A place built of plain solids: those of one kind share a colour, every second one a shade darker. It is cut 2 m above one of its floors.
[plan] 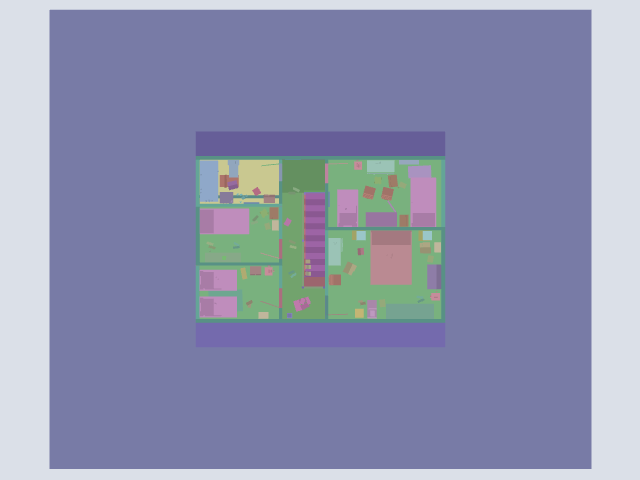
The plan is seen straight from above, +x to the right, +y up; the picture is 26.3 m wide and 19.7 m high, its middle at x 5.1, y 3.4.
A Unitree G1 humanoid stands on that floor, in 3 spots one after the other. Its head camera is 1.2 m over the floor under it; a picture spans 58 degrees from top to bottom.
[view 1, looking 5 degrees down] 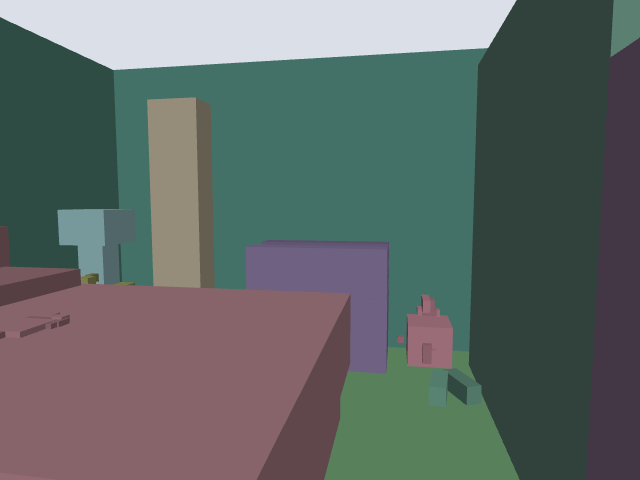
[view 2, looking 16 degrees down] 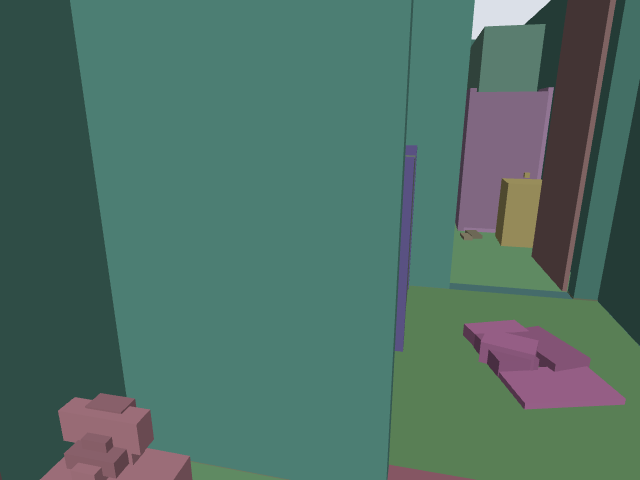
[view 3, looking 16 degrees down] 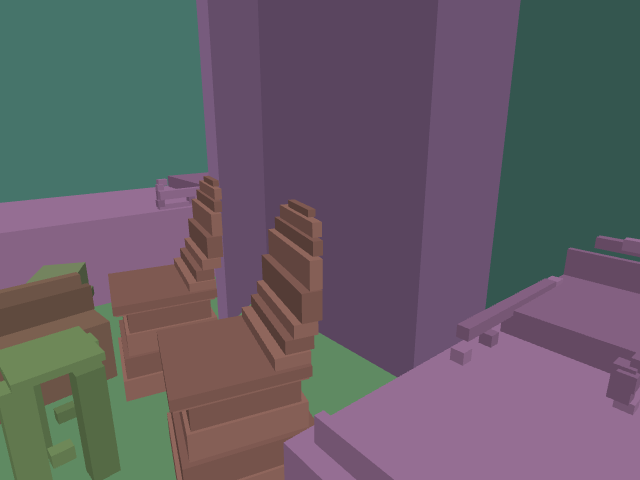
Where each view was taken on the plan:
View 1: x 6.53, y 1.32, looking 10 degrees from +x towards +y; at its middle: wall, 3.62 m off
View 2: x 2.27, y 1.38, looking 13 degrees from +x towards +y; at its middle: wall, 1.22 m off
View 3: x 5.92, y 5.97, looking -40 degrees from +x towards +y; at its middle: chair_spindle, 1.31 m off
